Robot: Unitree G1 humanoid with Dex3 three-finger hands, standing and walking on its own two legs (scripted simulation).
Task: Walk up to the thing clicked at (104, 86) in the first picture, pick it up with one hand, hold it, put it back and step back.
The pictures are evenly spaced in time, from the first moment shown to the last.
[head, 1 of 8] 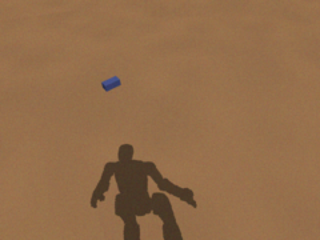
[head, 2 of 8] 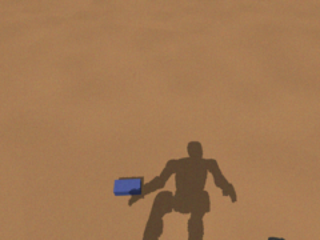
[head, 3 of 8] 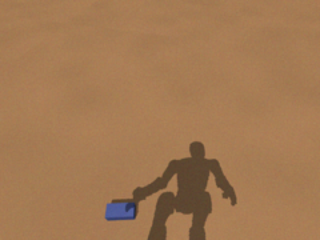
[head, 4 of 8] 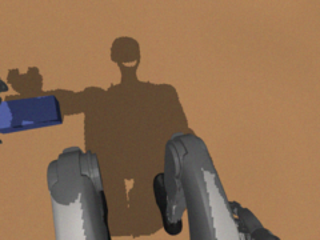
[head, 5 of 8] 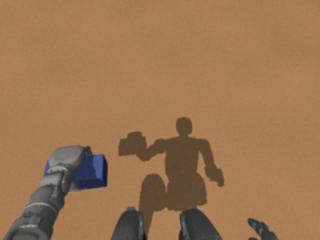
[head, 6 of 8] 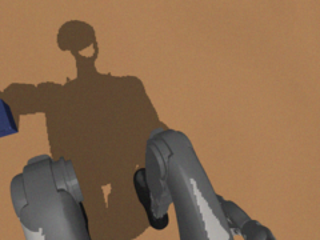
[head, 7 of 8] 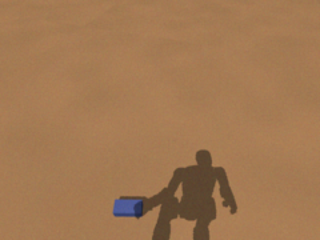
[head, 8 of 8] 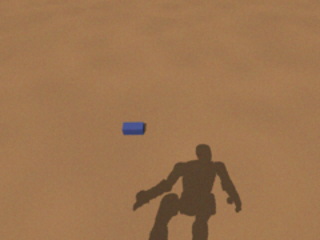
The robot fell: no
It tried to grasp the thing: yes
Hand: left
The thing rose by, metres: 0.66
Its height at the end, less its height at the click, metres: +0.00
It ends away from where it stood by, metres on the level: 0.01
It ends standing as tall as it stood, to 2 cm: yes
